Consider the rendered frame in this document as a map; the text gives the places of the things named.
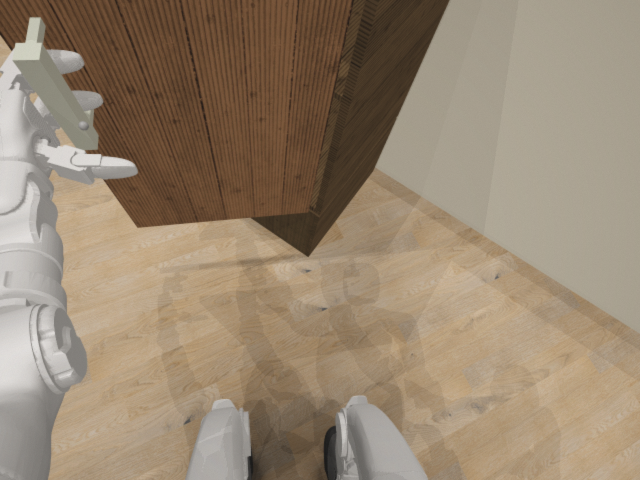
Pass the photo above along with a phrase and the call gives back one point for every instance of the handle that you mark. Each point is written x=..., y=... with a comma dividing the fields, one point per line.
x=36, y=65

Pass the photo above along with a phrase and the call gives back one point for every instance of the robot left thigh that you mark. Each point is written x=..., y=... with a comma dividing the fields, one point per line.
x=221, y=447

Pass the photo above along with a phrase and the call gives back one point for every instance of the left robot upper arm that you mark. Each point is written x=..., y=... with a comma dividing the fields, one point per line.
x=41, y=357

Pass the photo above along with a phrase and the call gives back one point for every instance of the cupboard door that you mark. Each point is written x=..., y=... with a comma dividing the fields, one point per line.
x=222, y=105

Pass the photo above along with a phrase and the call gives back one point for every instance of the robot right thigh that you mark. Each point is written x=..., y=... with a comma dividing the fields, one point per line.
x=367, y=435

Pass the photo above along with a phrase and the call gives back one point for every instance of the left robot forearm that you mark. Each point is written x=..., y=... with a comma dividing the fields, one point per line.
x=31, y=250

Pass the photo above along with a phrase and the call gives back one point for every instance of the robot thigh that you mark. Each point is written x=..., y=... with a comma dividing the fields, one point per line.
x=367, y=435
x=221, y=447

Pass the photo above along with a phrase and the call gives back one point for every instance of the left robot hand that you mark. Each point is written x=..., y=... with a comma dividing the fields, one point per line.
x=22, y=124

